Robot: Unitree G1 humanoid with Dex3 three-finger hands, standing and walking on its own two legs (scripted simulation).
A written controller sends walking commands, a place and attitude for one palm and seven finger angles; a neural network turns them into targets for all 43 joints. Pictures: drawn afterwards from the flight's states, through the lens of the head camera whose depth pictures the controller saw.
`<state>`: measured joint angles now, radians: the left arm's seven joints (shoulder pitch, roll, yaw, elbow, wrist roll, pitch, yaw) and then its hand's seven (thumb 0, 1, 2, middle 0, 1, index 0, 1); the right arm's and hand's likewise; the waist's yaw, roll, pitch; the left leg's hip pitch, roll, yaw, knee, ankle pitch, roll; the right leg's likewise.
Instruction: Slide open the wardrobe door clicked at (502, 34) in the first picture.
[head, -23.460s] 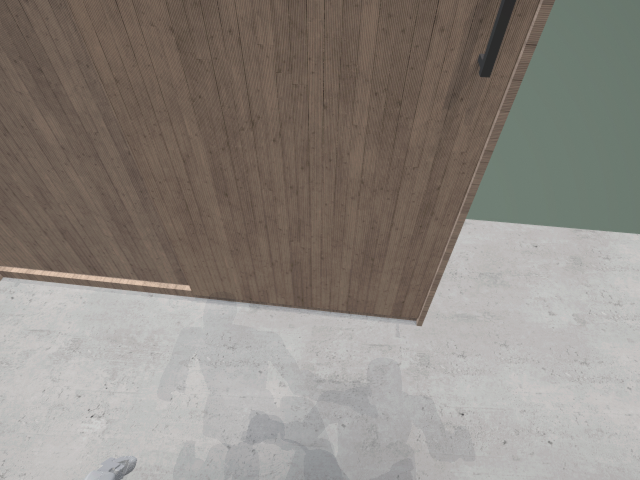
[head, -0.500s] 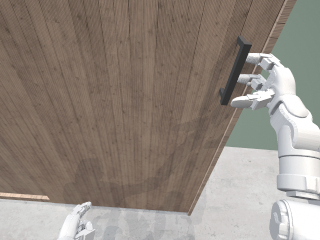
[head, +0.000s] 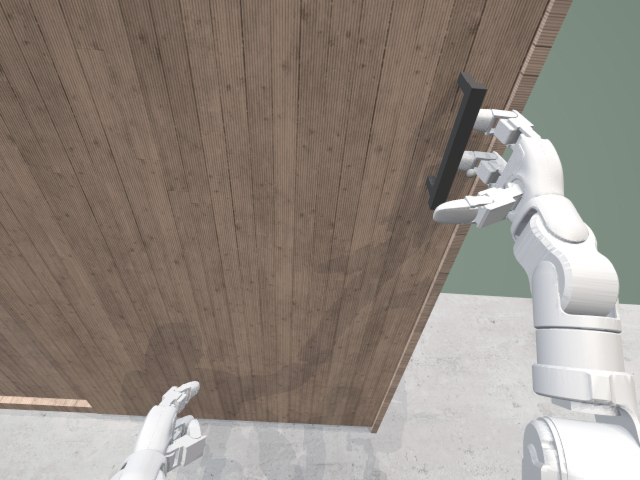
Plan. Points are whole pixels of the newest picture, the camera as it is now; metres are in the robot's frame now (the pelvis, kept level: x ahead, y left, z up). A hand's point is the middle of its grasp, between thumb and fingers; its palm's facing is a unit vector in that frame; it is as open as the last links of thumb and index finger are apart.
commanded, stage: slide the fingers in behind the handle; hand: right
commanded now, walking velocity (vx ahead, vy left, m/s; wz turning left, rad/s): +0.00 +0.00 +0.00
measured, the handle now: (450, 145) +0.45 -0.12 +0.25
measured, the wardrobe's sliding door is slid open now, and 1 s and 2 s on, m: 0.00 0.00 0.00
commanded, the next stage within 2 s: grip the handle and tug to test in 1.10 s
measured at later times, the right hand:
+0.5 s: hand (457, 175) +0.38 -0.12 +0.25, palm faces +0.01 +1.00 +0.00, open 14.1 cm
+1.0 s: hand (452, 176) +0.38 -0.11 +0.25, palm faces +0.02 +1.00 -0.02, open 14.5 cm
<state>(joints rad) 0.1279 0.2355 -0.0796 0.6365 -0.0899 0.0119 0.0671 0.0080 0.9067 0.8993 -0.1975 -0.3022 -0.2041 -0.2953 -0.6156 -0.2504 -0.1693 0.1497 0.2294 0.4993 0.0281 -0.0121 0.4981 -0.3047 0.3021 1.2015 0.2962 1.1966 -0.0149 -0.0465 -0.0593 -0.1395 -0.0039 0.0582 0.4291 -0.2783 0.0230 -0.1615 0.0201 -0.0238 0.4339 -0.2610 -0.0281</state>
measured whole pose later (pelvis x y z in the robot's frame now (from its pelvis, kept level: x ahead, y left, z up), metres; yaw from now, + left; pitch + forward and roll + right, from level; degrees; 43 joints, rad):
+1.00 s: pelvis +0.00 +0.01 +0.00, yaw -1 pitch -1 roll +0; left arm 0.12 0.23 -0.08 0.65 -0.08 0.03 0.05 0.01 0.91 0.90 -0.20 -0.30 -0.20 -0.30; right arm -0.58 -0.18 -0.12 0.06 0.20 0.51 -0.04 -0.01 0.50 -0.30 0.27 1.19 0.19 1.17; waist -0.03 -0.06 -0.05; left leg -0.13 0.00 0.07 0.44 -0.29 0.03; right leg -0.15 0.02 -0.01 0.44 -0.27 -0.02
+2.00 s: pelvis +0.01 +0.01 +0.00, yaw +0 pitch -1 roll +0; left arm 0.13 0.24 -0.07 0.65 -0.08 0.05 0.05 0.01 0.91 0.90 -0.20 -0.30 -0.20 -0.30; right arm -0.61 -0.18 -0.12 0.09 0.20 0.52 -0.05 0.01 -0.78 -0.84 0.42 1.38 0.36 1.35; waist -0.02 -0.05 -0.05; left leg -0.13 -0.01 0.07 0.43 -0.29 0.04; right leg -0.15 0.01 -0.01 0.42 -0.26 -0.02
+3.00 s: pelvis +0.05 +0.01 +0.00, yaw -2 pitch +2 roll +0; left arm 0.09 0.25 -0.05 0.63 -0.07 0.07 0.02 0.01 0.91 0.90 -0.19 -0.30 -0.20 -0.29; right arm -0.45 -0.11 -0.05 -0.27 0.18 0.64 -0.08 0.00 -0.78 -0.86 0.41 1.39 0.31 1.37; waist -0.05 -0.07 -0.07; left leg -0.14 0.00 0.09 0.48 -0.34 0.02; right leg -0.16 0.03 0.03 0.47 -0.33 -0.02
